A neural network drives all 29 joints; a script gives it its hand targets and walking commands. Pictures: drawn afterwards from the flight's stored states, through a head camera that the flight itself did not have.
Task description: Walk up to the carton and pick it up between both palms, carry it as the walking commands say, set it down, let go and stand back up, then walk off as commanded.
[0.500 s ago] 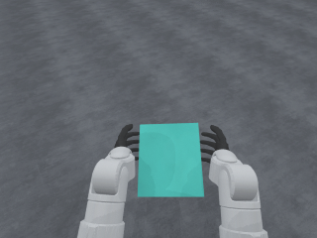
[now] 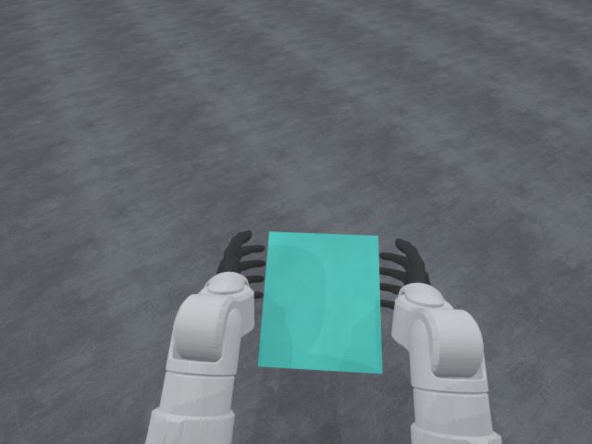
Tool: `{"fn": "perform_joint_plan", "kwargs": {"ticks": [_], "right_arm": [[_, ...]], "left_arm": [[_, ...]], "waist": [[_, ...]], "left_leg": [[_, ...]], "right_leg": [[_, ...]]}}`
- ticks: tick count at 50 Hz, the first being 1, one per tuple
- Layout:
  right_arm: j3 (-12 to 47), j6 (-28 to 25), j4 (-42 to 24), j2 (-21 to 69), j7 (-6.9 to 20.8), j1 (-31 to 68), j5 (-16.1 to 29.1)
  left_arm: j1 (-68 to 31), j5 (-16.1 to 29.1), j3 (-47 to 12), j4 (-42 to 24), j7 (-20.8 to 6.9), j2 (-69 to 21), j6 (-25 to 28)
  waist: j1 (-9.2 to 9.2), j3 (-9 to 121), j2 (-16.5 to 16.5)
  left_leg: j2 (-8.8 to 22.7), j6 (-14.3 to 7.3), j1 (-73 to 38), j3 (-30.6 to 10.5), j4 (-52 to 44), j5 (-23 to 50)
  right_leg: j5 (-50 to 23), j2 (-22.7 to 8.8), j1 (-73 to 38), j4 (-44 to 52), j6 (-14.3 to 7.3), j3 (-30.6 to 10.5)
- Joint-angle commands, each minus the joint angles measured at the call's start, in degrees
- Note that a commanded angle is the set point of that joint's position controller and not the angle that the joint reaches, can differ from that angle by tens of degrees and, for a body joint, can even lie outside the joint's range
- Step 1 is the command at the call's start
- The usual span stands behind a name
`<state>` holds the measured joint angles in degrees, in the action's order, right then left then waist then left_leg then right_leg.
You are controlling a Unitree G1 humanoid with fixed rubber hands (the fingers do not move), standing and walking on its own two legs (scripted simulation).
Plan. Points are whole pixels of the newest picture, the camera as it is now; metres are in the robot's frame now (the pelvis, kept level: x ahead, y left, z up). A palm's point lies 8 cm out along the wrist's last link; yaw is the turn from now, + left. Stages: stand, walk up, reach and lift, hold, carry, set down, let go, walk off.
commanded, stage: carry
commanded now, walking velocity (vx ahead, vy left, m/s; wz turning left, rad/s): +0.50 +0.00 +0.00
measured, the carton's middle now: (319, 310) +0.34 -0.01 -0.01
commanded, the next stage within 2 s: none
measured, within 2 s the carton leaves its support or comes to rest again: neither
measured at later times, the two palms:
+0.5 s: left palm (266, 147) +0.63 +0.09 +0.07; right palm (387, 154) +0.62 -0.13 +0.07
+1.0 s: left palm (278, 66) +0.95 +0.09 +0.08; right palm (369, 74) +0.95 -0.13 +0.07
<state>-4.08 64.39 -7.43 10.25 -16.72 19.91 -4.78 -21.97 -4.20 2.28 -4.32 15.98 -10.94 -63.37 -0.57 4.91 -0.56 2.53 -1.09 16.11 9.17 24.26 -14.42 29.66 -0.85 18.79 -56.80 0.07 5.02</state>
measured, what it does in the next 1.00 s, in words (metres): walks ahead: right foot, then left foot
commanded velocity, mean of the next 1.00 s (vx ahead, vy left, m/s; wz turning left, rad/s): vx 0.50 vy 0.00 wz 0.00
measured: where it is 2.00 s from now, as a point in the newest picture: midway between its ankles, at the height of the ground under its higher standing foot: (316, 230)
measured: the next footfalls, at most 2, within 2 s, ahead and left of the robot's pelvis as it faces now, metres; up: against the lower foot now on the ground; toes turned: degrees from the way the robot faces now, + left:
right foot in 0.14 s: +0.15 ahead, -0.13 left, +0.00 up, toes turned -4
left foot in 0.44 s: +0.37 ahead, +0.09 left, +0.00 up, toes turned +9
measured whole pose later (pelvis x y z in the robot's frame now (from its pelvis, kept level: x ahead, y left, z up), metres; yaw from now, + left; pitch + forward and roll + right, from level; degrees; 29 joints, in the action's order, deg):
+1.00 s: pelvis +0.64 -0.02 +0.00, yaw +2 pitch +8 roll +0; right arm -4.1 64.1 -6.5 9.7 -16.1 18.5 -4.5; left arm -22.7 -4.7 1.8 -3.5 16.4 -11.3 -64.0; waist -0.4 4.9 -1.1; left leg 2.6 1.4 26.7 5.4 40.9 -22.6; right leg 17.1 -2.5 12.7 -22.6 0.2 5.2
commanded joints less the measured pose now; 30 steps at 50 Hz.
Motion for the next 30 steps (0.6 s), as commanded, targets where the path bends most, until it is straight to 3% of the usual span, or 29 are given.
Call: {"fn": "perform_joint_plan", "kwargs": {"ticks": [1, 2, 3, 4, 5, 6, 7, 8, 9, 11, 12, 13, 14, 15, 16, 17, 18, 19, 20, 21, 22, 23, 24, 25, 26, 27, 28, 29, 30], "right_arm": [[26.7, -2.3, -7.3, 59.8, 11.0, 19.9, 16.2], [24.6, -1.8, -4.8, 58.8, 11.0, 16.7, 14.9], [25.3, -2.0, -6.6, 58.3, 11.2, 17.8, 15.2], [24.7, -1.6, -4.8, 58.4, 11.0, 16.3, 14.6], [24.7, -2.1, -5.9, 57.9, 10.9, 18.2, 14.8], [25.6, -2.4, -8.3, 58.3, 10.9, 20.9, 15.6], [25.3, -1.3, -3.9, 57.9, 11.1, 16.7, 14.5], [26.3, -1.5, -5.7, 59.4, 11.2, 18.3, 15.9], [26.0, -1.9, -5.4, 59.2, 10.9, 18.5, 15.9], [26.5, -2.4, -8.2, 60.1, 10.5, 20.9, 16.7], [26.6, -2.2, -8.1, 60.3, 10.3, 21.3, 16.6], [26.3, -2.6, -8.5, 60.3, 10.0, 20.7, 16.4], [26.3, -3.1, -9.7, 59.6, 9.9, 20.6, 16.0], [26.8, -2.9, -9.2, 61.0, 9.7, 20.2, 16.5], [28.0, -3.9, -13.8, 60.4, 9.8, 24.2, 17.3], [27.3, -3.4, -11.6, 60.5, 9.7, 22.0, 16.9], [27.9, -3.6, -12.5, 61.4, 9.8, 24.3, 17.5], [27.6, -3.6, -13.0, 60.9, 9.8, 23.6, 17.3], [28.3, -3.2, -13.7, 60.5, 9.8, 24.2, 17.9], [27.4, -3.0, -12.3, 60.4, 10.0, 22.1, 17.6], [26.8, -3.3, -14.0, 58.9, 10.1, 23.4, 17.5], [26.9, -3.3, -13.5, 58.2, 9.8, 23.7, 17.5], [26.3, -3.3, -10.1, 60.2, 9.8, 22.0, 17.7], [27.3, -3.4, -10.4, 60.2, 10.0, 22.5, 17.7], [27.5, -3.6, -10.2, 61.0, 10.5, 21.4, 17.0], [26.6, -3.3, -6.6, 60.2, 11.1, 18.3, 15.9], [27.1, -3.8, -7.4, 61.5, 11.6, 19.8, 16.6], [27.5, -4.0, -7.7, 62.1, 12.0, 19.9, 17.5], [26.4, -3.8, -8.1, 60.5, 11.8, 19.6, 16.5]], "left_arm": [[-14.2, 13.4, -22.7, -8.4, -9.5, -61.2, 2.5], [-17.4, 13.3, -23.9, -10.0, -9.2, -60.8, 2.0], [-15.9, 12.9, -23.5, -8.3, -9.0, -61.3, 1.7], [-16.7, 13.2, -23.4, -9.6, -9.0, -60.6, 1.4], [-15.2, 13.3, -23.6, -9.1, -8.9, -61.7, 1.6], [-15.8, 13.5, -23.6, -10.7, -8.9, -61.3, 2.0], [-14.3, 12.5, -22.8, -6.9, -8.6, -59.7, 1.6], [-17.0, 14.0, -22.9, -10.0, -8.9, -60.6, 2.2], [-18.0, 14.8, -22.3, -10.1, -9.1, -60.7, 2.4], [-16.0, 14.3, -21.2, -9.1, -9.7, -61.6, 2.1], [-15.1, 14.1, -20.3, -7.0, -10.0, -62.5, 1.7], [-14.8, 14.4, -20.7, -7.7, -10.2, -62.2, 1.8], [-12.3, 14.2, -20.3, -6.4, -10.5, -62.1, 2.0], [-15.3, 15.1, -20.6, -10.2, -10.3, -61.4, 2.3], [-13.1, 14.4, -20.9, -9.3, -10.4, -61.9, 2.6], [-12.2, 14.1, -20.6, -9.0, -10.3, -61.3, 2.4], [-14.5, 14.4, -20.7, -9.7, -10.4, -61.5, 2.6], [-13.5, 14.1, -20.7, -9.7, -10.3, -61.2, 2.8], [-12.7, 13.9, -21.2, -9.9, -10.1, -61.0, 2.5], [-13.5, 13.5, -22.2, -10.0, -9.7, -60.5, 2.4], [-13.2, 14.0, -23.2, -8.8, -9.8, -62.5, 1.9], [-10.7, 13.3, -22.4, -6.6, -9.7, -61.9, 1.3], [-14.3, 14.2, -23.2, -8.3, -9.6, -61.3, 1.4], [-11.5, 13.2, -22.4, -5.7, -9.7, -61.4, 1.9], [-11.1, 13.3, -23.2, -5.5, -10.0, -62.9, 2.3], [-9.9, 12.7, -23.3, -4.3, -9.8, -62.4, 2.7], [-11.9, 13.2, -23.8, -6.3, -9.9, -63.7, 3.3], [-13.2, 13.4, -24.5, -8.7, -9.8, -64.0, 3.9], [-13.9, 13.3, -23.3, -7.6, -9.5, -63.6, 3.8]], "waist": [[1.71, 17.3, -7.5], [1.92, 18.1, -12.5], [1.62, 19.0, -9.8], [1.07, 19.2, -8.5], [-0.70, 22.8, -4.4], [-1.38, 24.0, 6.9], [-0.68, 23.2, 15.8], [-0.96, 23.1, 15.0], [-1.00, 23.0, 10.3], [-1.03, 22.1, 11.0], [-1.15, 20.9, 9.1], [-1.22, 21.1, 11.4], [-1.30, 21.8, 12.9], [-1.15, 23.0, 15.1], [-1.08, 24.4, 15.7], [-1.17, 22.2, 15.4], [-0.93, 21.9, 15.4], [-0.12, 21.9, 15.4], [0.86, 25.6, 12.0], [2.60, 29.4, 6.4], [3.71, 33.3, -5.7], [3.01, 31.5, -12.8], [3.29, 29.2, -14.3], [3.01, 26.2, -9.0], [2.77, 24.4, -5.1], [2.32, 21.4, -1.3], [2.57, 20.6, -1.3], [2.33, 18.5, -5.0], [2.19, 18.1, -4.5]], "left_leg": [[12.0, -3.1, -25.3, -6.8, -4.7, 29.0], [11.1, -2.7, -23.2, -4.6, -3.1, 24.6], [9.6, -2.4, -21.6, -2.1, 1.4, 24.8], [7.2, -1.5, -19.0, 0.7, 7.7, 26.8], [7.2, 0.3, -10.5, 0.3, 14.0, 26.3], [2.3, 3.7, 5.1, 2.4, 27.5, 14.5], [-2.9, 4.0, 20.9, -0.3, 31.5, -13.7], [-2.8, 3.0, 27.3, -3.4, 34.4, -19.2], [-1.9, 2.9, 29.7, -5.4, 36.2, -17.0], [2.1, 1.6, 30.1, -5.8, 30.8, -13.1], [0.8, 1.9, 29.3, -4.3, 26.9, -10.9], [0.5, 2.6, 27.0, -3.4, 23.4, -5.8], [-0.9, 2.0, 23.5, -2.6, 19.1, -3.3], [-1.9, 2.2, 19.1, -1.6, 15.4, -1.9], [-2.7, 2.4, 16.0, -1.0, 11.2, 0.0], [-3.2, 3.0, 13.3, 0.8, 7.8, 2.1], [-4.5, 2.6, 10.3, 3.4, 4.1, 1.9], [-5.8, 2.5, 3.1, 6.5, -1.5, 6.3], [-6.0, 1.9, -7.4, 7.0, -2.3, 11.0], [-1.3, -0.5, -22.0, 0.5, -0.7, 12.8], [10.0, -6.1, -36.7, -16.8, 0.2, 23.1], [18.4, -13.0, -45.7, -30.6, -1.7, 41.8], [21.4, -18.0, -50.0, -32.1, 1.0, 58.2], [22.0, -16.3, -48.9, -30.9, 0.7, 53.9], [20.4, -12.1, -47.3, -27.1, -0.2, 46.9], [18.1, -8.0, -42.2, -22.3, -2.2, 40.8], [17.0, -7.1, -39.1, -19.0, -4.6, 36.4], [15.6, -5.6, -35.9, -15.4, -5.7, 35.1], [14.0, -4.6, -33.8, -12.0, -5.7, 34.0]], "right_leg": [[-6.6, -1.2, 6.7, 27.9, 0.0, 0.7], [-11.6, 0.5, 2.4, 31.6, 0.2, 2.5], [-19.6, 2.8, -2.5, 37.0, 0.2, 5.1], [-21.6, 3.9, -9.7, 41.2, 0.0, 6.5], [-24.1, -1.1, -21.8, 39.4, -1.7, 0.4], [-43.0, -12.4, -33.6, 36.6, -5.4, -14.7], [-60.8, -17.9, -42.8, 34.6, -9.6, -24.6], [-72.4, -19.4, -48.9, 32.2, -12.4, -25.8], [-72.5, -19.7, -48.5, 33.0, -11.8, -25.4], [-68.7, -18.2, -48.7, 33.5, -8.0, -17.7], [-66.0, -16.4, -45.8, 34.2, -7.2, -16.1], [-69.2, -15.3, -44.6, 33.4, -6.3, -13.4], [-69.4, -13.9, -42.2, 33.3, -5.9, -10.2], [-69.4, -12.5, -40.8, 32.5, -5.1, -7.4], [-65.8, -11.9, -40.0, 32.5, -5.1, -5.3], [-61.9, -11.9, -35.5, 33.5, -5.5, -3.6], [-65.7, -10.7, -35.6, 31.3, -5.0, -0.5], [-69.4, -8.9, -31.6, 27.2, -3.7, 2.7], [-66.2, -8.1, -25.9, 22.2, -2.6, 4.3], [-57.3, -7.4, -14.6, 14.5, -1.3, 4.4], [-42.0, -3.8, 0.9, 0.0, 0.2, 4.4], [-10.4, 3.0, 16.5, -10.7, 0.6, 3.1], [5.2, 3.1, 24.3, -18.9, -0.1, -1.2], [5.3, 0.9, 29.3, -18.5, -1.0, -2.8], [3.0, -2.5, 29.7, -13.4, -2.0, -5.0], [0.1, -3.5, 27.1, -4.6, -2.5, -4.3], [-1.9, -3.9, 23.4, 2.8, -1.7, -3.3], [-2.7, -2.7, 21.4, 8.2, -1.5, -1.5], [-5.8, -2.6, 16.7, 17.6, -0.8, -1.8]]}}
